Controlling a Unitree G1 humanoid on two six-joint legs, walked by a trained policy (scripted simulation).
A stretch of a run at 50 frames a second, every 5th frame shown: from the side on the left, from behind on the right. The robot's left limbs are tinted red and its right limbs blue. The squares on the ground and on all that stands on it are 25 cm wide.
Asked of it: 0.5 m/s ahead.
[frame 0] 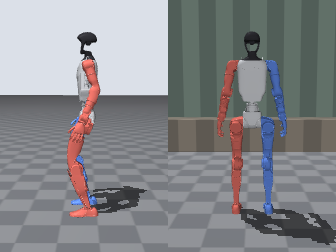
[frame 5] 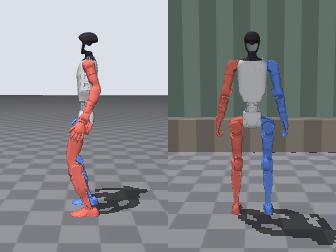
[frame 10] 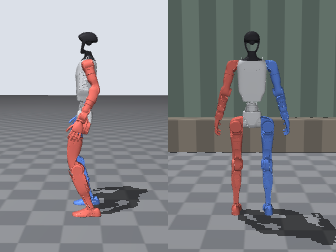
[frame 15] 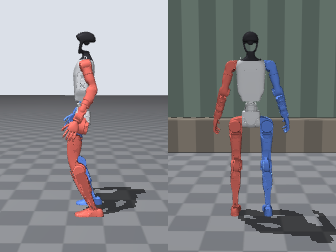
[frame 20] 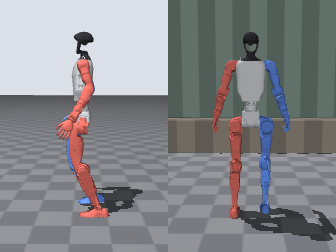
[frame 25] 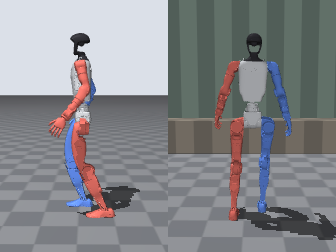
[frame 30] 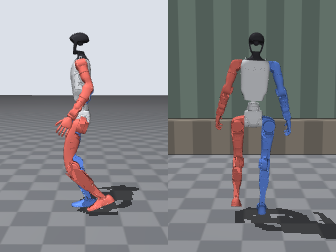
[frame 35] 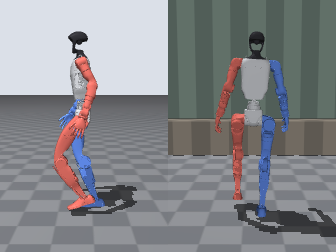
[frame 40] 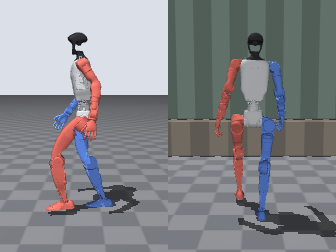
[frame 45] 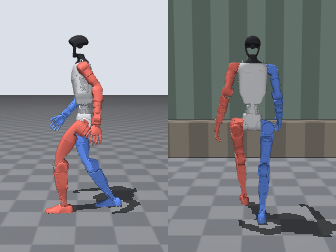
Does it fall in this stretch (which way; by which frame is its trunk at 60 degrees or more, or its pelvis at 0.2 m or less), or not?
no
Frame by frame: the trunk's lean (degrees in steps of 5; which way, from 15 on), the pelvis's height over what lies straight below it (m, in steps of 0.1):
0: 0, 0.8
5: 0, 0.8
10: 5, 0.8
15: 5, 0.8
20: 0, 0.8
25: 0, 0.8
30: 5, 0.8
35: 5, 0.8
40: 5, 0.8
45: 5, 0.7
